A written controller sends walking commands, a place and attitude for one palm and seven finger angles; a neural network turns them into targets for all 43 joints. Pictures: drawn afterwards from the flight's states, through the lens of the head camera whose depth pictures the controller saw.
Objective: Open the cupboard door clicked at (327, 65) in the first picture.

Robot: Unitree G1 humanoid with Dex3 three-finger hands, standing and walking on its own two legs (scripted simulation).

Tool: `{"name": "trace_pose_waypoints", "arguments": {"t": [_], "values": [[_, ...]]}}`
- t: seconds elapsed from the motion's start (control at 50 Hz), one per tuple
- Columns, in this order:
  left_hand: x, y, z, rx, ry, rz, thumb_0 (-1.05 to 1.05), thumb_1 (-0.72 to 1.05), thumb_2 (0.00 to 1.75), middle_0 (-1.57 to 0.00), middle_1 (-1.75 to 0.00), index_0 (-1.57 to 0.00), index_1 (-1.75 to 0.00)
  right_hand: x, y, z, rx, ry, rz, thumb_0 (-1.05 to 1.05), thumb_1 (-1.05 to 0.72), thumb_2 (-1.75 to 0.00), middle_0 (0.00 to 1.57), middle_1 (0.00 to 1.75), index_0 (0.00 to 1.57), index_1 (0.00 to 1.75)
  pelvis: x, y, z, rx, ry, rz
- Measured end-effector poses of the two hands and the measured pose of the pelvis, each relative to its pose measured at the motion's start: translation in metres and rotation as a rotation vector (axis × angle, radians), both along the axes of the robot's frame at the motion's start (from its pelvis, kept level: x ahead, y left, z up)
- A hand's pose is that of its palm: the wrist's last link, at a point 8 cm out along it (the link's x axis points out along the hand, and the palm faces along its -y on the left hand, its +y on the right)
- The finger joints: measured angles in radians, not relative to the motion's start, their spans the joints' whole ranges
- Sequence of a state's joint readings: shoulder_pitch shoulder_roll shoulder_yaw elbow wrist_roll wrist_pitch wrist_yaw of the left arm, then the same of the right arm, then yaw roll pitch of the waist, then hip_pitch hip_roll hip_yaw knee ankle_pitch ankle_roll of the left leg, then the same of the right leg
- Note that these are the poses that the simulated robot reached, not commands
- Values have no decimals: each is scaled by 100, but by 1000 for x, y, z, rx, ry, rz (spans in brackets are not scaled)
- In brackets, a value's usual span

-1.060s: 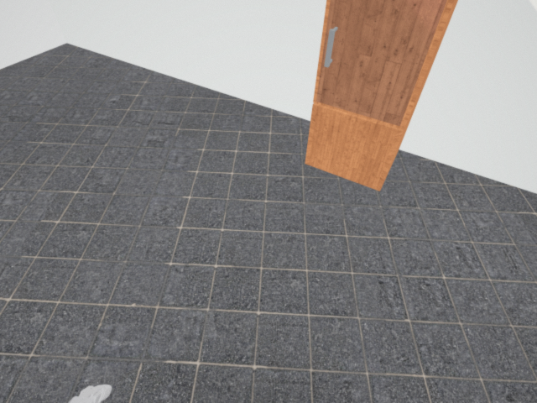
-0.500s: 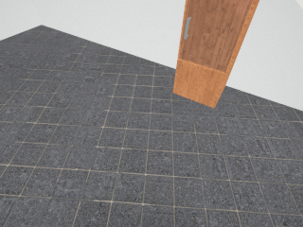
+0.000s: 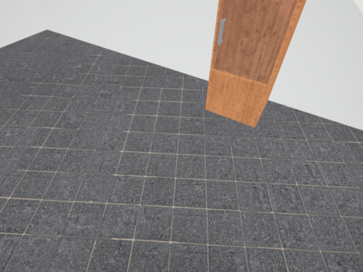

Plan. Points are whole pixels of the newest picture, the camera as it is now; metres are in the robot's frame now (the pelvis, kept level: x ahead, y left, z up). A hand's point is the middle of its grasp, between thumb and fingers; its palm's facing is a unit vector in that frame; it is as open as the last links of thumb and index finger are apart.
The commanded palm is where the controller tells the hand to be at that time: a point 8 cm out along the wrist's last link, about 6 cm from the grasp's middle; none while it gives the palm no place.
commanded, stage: look at it before walking up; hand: left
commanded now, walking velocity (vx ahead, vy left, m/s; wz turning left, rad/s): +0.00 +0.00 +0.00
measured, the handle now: (221, 31) +1.46 -0.18 -0.08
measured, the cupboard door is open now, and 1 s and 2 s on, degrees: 0 0 0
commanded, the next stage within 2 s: walk to a spot facing it in 0.48 s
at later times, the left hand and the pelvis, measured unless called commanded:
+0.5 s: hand out of the picture +0.08 +0.24 -0.15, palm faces -0.03 -0.94 -0.33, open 7.4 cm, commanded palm none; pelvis +0.01 +0.00 +0.00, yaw +0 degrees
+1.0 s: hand out of the picture +0.07 +0.20 -0.19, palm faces +0.00 -0.99 -0.16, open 7.4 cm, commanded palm none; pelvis +0.10 +0.02 -0.01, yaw +1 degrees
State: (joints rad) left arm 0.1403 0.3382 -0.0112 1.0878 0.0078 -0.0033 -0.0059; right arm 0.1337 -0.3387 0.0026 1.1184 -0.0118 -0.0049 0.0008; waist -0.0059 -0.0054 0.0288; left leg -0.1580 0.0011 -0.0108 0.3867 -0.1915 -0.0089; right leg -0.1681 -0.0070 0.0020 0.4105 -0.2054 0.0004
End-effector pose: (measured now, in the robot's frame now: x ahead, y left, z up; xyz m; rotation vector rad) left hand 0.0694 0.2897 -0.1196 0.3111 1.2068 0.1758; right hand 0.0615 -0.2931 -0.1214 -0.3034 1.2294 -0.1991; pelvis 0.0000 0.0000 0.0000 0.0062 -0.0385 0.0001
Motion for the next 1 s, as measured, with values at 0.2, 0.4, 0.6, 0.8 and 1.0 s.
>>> {"name": "trace_pose_waypoints", "arguments": {"t": [0.2, 0.4, 0.6, 0.8, 1.0], "values": [[4, -1, 0, -1, 2, 1, 1, 90, 89, -21, -30, -20, -30, 10, -1, 2, -4, -12, 6, 0, -90, -89, 20, 30, 21, 30, 4, -1, 0, 0, 2, -1], [7, 0, 1, 5, 6, 3, 1, 90, 89, -21, -30, -20, -30, 20, -3, 3, -4, -19, 13, 0, -90, -89, 20, 30, 21, 30, 8, -2, 1, 0, 5, 0], [11, -1, 3, 9, 7, 4, 1, 90, 89, -21, -30, -20, -30, 26, -4, 3, -3, -23, 14, 0, -90, -89, 20, 30, 21, 30, 12, -3, 1, 0, 4, -2], [-9, -24, -23, -83, 73, 66, 0, 90, 89, -21, -30, -20, -30, 10, 28, -15, 52, 74, 3, 0, -90, -89, 20, 30, 20, 30, 40, 2, -6, -16, 24, 16], [2, -36, -39, -172, 239, 94, 1, 91, 89, -21, -30, -20, -30, -24, 88, -19, 119, 215, -120, 0, -90, -89, 20, 30, 21, 30, 99, 20, -8, -10, 40, 20]]}}
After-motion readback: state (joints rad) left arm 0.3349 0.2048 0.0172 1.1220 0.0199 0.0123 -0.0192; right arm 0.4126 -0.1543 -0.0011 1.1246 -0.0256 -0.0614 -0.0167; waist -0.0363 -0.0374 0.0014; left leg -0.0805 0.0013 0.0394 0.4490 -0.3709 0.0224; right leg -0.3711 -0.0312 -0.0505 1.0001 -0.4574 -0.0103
